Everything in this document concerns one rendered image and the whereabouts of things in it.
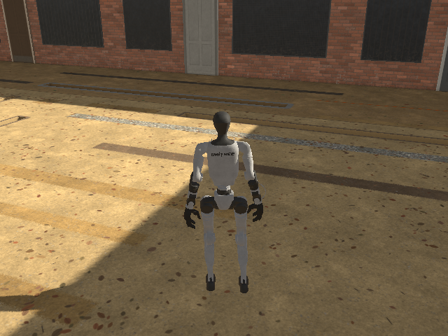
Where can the robot left upper arm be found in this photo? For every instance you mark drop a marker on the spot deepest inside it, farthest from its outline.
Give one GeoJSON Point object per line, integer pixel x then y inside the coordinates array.
{"type": "Point", "coordinates": [200, 149]}

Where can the robot left forearm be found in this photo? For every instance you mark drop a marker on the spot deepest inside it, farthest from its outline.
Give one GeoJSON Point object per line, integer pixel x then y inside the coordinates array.
{"type": "Point", "coordinates": [192, 193]}

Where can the robot right forearm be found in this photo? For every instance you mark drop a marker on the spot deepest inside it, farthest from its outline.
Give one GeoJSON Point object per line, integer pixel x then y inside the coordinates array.
{"type": "Point", "coordinates": [255, 192]}

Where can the robot right upper arm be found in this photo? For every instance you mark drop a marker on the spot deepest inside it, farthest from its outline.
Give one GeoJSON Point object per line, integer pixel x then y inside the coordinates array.
{"type": "Point", "coordinates": [245, 148]}

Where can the humanoid robot torso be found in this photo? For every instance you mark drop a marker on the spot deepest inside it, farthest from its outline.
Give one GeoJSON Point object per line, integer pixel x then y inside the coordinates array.
{"type": "Point", "coordinates": [223, 163]}

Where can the robot right hand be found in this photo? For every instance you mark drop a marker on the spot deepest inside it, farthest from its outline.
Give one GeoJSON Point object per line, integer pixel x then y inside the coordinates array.
{"type": "Point", "coordinates": [259, 211]}

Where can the robot right foot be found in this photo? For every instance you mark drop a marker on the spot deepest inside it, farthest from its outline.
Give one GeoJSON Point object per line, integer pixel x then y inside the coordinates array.
{"type": "Point", "coordinates": [244, 286]}

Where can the robot left hand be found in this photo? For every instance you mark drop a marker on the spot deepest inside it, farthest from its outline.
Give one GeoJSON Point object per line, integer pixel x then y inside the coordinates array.
{"type": "Point", "coordinates": [188, 219]}

